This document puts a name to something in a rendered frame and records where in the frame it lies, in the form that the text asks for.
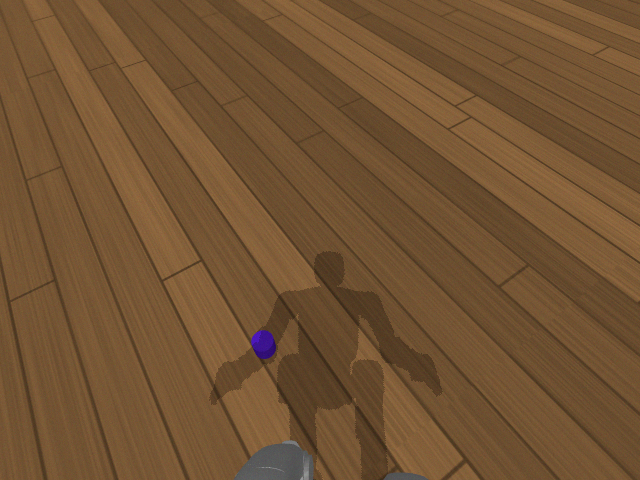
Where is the tin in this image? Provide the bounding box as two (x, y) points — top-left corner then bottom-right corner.
(251, 330), (276, 359)

